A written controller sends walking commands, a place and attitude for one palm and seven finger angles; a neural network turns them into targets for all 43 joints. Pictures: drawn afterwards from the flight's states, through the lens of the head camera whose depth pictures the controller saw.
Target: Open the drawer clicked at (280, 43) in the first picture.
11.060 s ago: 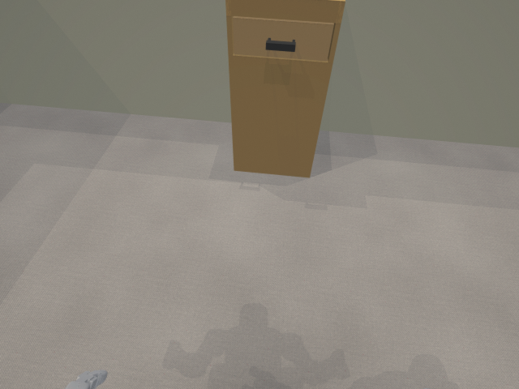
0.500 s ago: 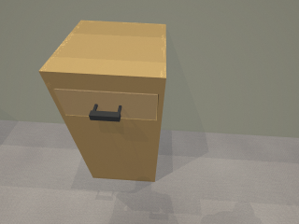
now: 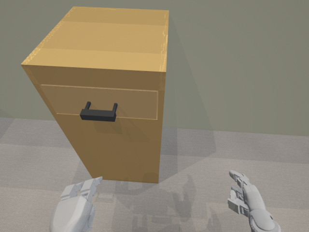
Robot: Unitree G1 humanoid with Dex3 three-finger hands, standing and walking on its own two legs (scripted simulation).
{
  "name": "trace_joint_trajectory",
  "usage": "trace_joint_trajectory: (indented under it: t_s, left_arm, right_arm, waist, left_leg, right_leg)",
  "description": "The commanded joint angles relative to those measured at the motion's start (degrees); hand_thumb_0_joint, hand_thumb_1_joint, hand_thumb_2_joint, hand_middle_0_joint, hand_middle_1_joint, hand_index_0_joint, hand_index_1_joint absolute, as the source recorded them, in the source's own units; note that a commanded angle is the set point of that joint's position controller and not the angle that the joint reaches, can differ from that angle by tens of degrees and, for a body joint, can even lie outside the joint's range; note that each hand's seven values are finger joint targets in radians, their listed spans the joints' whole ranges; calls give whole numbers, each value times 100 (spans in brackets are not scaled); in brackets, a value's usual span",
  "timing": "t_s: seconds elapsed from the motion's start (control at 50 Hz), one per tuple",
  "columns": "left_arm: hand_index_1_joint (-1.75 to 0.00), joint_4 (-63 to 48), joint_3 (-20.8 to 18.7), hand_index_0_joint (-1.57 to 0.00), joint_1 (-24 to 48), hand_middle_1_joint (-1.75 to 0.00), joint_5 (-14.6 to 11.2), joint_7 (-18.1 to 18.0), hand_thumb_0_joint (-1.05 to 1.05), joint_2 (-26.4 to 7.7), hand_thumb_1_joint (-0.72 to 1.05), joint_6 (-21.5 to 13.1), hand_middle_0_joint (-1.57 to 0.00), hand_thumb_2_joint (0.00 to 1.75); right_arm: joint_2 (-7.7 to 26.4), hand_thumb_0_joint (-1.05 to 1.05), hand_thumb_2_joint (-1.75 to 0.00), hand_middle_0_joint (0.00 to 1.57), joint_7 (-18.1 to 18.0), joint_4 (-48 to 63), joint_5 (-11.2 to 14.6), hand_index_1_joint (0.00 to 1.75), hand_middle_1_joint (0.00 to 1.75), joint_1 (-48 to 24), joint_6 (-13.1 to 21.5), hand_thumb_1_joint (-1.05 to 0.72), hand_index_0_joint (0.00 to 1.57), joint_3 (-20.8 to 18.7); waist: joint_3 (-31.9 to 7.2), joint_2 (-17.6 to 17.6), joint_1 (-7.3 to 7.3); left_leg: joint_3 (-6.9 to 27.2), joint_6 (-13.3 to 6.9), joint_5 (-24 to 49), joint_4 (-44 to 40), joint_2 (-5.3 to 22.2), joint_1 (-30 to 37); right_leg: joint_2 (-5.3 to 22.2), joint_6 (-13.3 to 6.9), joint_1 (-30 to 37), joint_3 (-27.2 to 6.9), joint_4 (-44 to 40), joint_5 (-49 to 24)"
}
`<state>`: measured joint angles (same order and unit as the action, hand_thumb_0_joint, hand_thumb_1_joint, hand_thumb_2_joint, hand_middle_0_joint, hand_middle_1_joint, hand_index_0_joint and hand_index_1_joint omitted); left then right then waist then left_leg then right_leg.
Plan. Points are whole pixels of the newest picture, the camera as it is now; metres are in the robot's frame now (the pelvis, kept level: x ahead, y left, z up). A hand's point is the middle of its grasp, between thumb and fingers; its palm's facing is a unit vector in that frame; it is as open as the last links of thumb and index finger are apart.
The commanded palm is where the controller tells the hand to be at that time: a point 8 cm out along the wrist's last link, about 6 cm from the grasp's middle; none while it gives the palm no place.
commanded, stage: raise the hand with hooked fingers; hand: left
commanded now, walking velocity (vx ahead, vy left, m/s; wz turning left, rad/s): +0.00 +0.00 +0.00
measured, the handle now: (100, 110) +0.47 +0.26 -0.01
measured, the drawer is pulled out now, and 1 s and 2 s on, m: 0.00 0.00 0.00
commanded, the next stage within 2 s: move the hooked fingers above the handle in 1.48 s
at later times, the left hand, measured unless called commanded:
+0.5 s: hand (73, 181) +0.22 +0.24 +0.02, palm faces -0.05 -0.12 -0.99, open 11.5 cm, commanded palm +0.20 +0.24 +0.08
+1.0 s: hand (55, 137) +0.29 +0.28 +0.10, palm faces +0.08 -0.09 -0.99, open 13.7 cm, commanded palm +0.26 +0.28 +0.15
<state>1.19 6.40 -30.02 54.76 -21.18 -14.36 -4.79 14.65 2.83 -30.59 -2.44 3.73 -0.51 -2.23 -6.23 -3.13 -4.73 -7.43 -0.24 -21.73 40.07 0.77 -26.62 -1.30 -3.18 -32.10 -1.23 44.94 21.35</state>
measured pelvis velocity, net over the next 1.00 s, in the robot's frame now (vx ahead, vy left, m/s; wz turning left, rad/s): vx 0.00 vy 0.03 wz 0.03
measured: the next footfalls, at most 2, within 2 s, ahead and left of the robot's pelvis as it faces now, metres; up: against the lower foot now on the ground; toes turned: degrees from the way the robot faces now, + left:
none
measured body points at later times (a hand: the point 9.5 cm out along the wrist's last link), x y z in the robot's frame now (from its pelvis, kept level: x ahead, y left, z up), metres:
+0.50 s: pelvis +0.02 +0.00 +0.00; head +0.06 -0.03 +0.45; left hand +0.21 +0.24 +0.07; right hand +0.20 -0.21 -0.12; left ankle -0.02 +0.13 -0.71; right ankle +0.01 -0.08 -0.71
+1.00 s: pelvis +0.00 +0.03 +0.02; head +0.00 +0.01 +0.47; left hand +0.28 +0.28 +0.15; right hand +0.22 -0.16 -0.07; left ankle -0.02 +0.13 -0.71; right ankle +0.01 -0.08 -0.71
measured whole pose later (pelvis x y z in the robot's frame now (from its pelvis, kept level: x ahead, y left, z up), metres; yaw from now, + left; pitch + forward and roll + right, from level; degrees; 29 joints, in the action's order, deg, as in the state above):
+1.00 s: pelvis +0.00 +0.03 +0.02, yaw +2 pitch +1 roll +0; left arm 3.6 5.5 2.4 54.8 -7.5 -25.4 6.0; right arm 12.1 -1.1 -33.3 0.9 5.8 -6.9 1.3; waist -1.5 3.5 -4.4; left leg -1.5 -2.3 -17.9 30.8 -2.1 -13.8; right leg 0.1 -0.6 -16.2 0.5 31.7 16.3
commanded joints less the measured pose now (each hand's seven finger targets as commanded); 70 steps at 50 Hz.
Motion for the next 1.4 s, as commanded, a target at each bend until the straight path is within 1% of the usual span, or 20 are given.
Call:
trace_joint_trajectory:
  t_s: [0.0, 0.02, 0.08, 0.12, 0.14, 0.2, 0.26, 0.32, 0.4, 0.52, 0.58, 0.6, 0.74, 0.82, 0.9, 1.06, 1.14, 1.2, 1.32, 1.38]
  left_arm:
    - [-63, -1876, -1099, -24, -231, -63, 641, -801, 0, -1444, 39, -214, -24, 68]
    - [-64, -2327, -1214, -24, 394, -64, 713, -951, 0, -1643, 36, -219, -24, 67]
    - [-69, -2496, -1031, -24, 1406, -69, 618, -1110, 0, -1511, 29, -331, -24, 64]
    - [-72, -2413, -837, -25, 1846, -72, 512, -1078, 0, -1349, 25, -460, -25, 62]
    - [-74, -2287, -844, -25, 1852, -74, 492, -1057, 0, -1364, 22, -544, -25, 61]
    - [-78, -1590, -735, -25, 1541, -78, 453, -784, 0, -1262, 15, -373, -25, 58]
    - [-82, -1283, -856, -26, 638, -82, 273, -308, 0, -1370, 8, 354, -26, 55]
    - [-87, -1224, -1246, -26, 62, -87, 68, 50, 0, -1779, 1, 712, -26, 52]
    - [-93, -1928, -1186, -27, 717, -93, 180, 113, 0, -1806, -8, 619, -27, 48]
    - [-102, -2058, -1420, -28, 1753, -102, 158, -279, 0, -1866, -22, 258, -28, 42]
    - [-107, -1613, -1173, -29, 2120, -107, 122, -276, 0, -1687, -29, 352, -29, 39]
    - [-108, -1528, -1041, -29, 2263, -108, 112, -215, 0, -1635, -31, 443, -29, 38]
    - [-118, -1313, -791, -30, 3249, -118, 91, 499, 0, -1927, -48, 1037, -30, 31]
    - [-120, -1265, -1006, -30, 3873, -120, 111, 810, 0, -2269, -50, 1033, -30, 30]
    - [-120, -854, -817, -30, 4470, -120, 56, 1104, 0, -2148, -50, 1051, -30, 30]
    - [-120, -750, -768, -30, 5608, -120, -63, 1614, 0, -2415, -50, 778, -30, 30]
    - [-120, -564, -789, -30, 4846, -120, -178, 1806, 0, -2236, -50, 596, -30, 30]
    - [-120, -789, -955, -30, 4754, -120, -243, 1801, 0, -2367, -50, 428, -30, 30]
    - [-120, -1148, -1362, -30, 4978, -120, -201, 1402, 0, -2681, -50, 134, -30, 30]
    - [-120, -1109, -1269, -30, 5004, -120, -188, 1213, 0, -2549, -50, 122, -30, 30]
  right_arm:
    - [361, 0, -90, 20, 88, 1038, -114, 30, 30, -450, -119, -90, 20, -156]
    - [397, 0, -90, 20, 50, 984, -179, 30, 30, -375, -170, -90, 20, -166]
    - [382, 0, -90, 20, -71, 895, -233, 30, 30, -355, -164, -90, 20, -165]
    - [393, 0, -90, 20, -108, 833, -249, 30, 30, -305, -99, -90, 20, -139]
    - [415, 0, -90, 20, -120, 828, -257, 30, 30, -323, -48, -90, 20, -161]
    - [432, 0, -90, 20, -82, 856, -256, 30, 30, -383, -92, -90, 20, -116]
    - [404, 0, -90, 20, -114, 940, -42, 30, 30, -410, -272, -90, 20, -61]
    - [380, 0, -90, 20, -171, 952, 113, 30, 30, -577, -289, -90, 20, 120]
    - [363, 0, -90, 20, -208, 848, 62, 30, 30, -516, -279, -90, 20, 129]
    - [391, 0, -90, 20, -337, 668, -1, 30, 30, -380, -165, -90, 20, -81]
    - [448, 0, -90, 20, -346, 536, 78, 30, 30, -322, -155, -90, 20, -165]
    - [473, 0, -90, 20, -352, 529, 112, 30, 30, -366, -161, -90, 20, -175]
    - [503, 0, -90, 20, -419, 579, 258, 30, 30, -484, -286, -90, 20, -90]
    - [497, 0, -90, 20, -434, 572, 276, 30, 30, -449, -378, -90, 20, -14]
    - [448, 0, -90, 20, -447, 536, 329, 30, 30, -424, -422, -90, 20, 60]
    - [496, 0, -90, 20, -473, 455, 334, 30, 30, -257, -406, -90, 20, 80]
    - [525, 0, -90, 20, -382, 464, 328, 30, 30, -126, -417, -90, 20, 47]
    - [569, 0, -90, 20, -353, 516, 316, 30, 30, -127, -427, -90, 20, 8]
    - [578, 0, -90, 20, -349, 468, 306, 30, 30, -58, -373, -90, 20, -65]
    - [568, 0, -90, 20, -346, 390, 329, 30, 30, -16, -342, -90, 20, -108]
  waist:
    - [-1600, 1387, -355]
    - [-1723, 1419, -189]
    - [-1532, 1020, 302]
    - [-1172, 512, 534]
    - [-1028, 406, 544]
    - [-911, -299, 452]
    - [-1344, -291, 18]
    - [-1315, -505, -193]
    - [-1148, 146, -124]
    - [-1176, 360, 82]
    - [-1003, 361, 185]
    - [-964, 518, 177]
    - [-751, 483, 55]
    - [-661, 594, 20]
    - [-327, 507, 98]
    - [-727, 787, 173]
    - [-722, 573, 68]
    - [-734, 498, 25]
    - [-987, 685, -31]
    - [-1044, 757, 12]
  left_leg:
    - [541, -74, 2225, 242, -374, 317]
    - [646, -80, 2187, 452, -365, 485]
    - [752, -184, 1614, 876, -334, 526]
    - [852, -232, 1234, 1056, -332, 354]
    - [834, -241, 1086, 1061, -325, 215]
    - [768, -252, 901, 902, -366, -247]
    - [613, -200, 1346, 368, -377, -380]
    - [623, -124, 1490, 16, -383, -516]
    - [617, -148, 1757, -262, -336, -131]
    - [684, -201, 1672, -326, -365, 329]
    - [674, -182, 1548, -448, -325, 511]
    - [650, -183, 1528, -514, -311, 596]
    - [708, -174, 1798, -1035, -231, 1020]
    - [751, -127, 2076, -1283, -194, 1246]
    - [746, -106, 1926, -1471, -181, 1312]
    - [887, -66, 2308, -1600, -174, 1746]
    - [892, -37, 2662, -1618, -145, 1692]
    - [869, -55, 2755, -1622, -145, 1651]
    - [886, -30, 2779, -1605, -173, 1660]
    - [849, -38, 2746, -1562, -185, 1701]
  right_leg:
    - [-24, -262, 695, -932, -144, -2531]
    - [-32, -246, 330, -954, -118, -2238]
    - [42, -144, -457, -953, -240, -1448]
    - [57, -68, -838, -885, -298, -1049]
    - [65, -43, -824, -824, -315, -969]
    - [133, 60, -297, -720, -456, -1213]
    - [147, 121, 1225, -655, -523, -2454]
    - [224, 215, 2179, -841, -491, -3445]
    - [222, 137, 2150, -657, -674, -3339]
    - [176, 97, 1832, -535, -915, -2671]
    - [134, 92, 1506, -288, -1012, -2074]
    - [131, 88, 1463, -219, -1079, -1900]
    - [118, 75, 1831, 20, -1355, -1608]
    - [81, 36, 2055, 78, -1502, -1687]
    - [40, 45, 1996, 157, -1718, -1529]
    - [17, 17, 2230, 238, -1886, -1642]
    - [10, 23, 2323, 279, -1902, -1823]
    - [14, 37, 2354, 267, -1914, -1950]
    - [17, 22, 2382, 212, -1873, -1955]
    - [19, 26, 2263, 213, -1865, -1948]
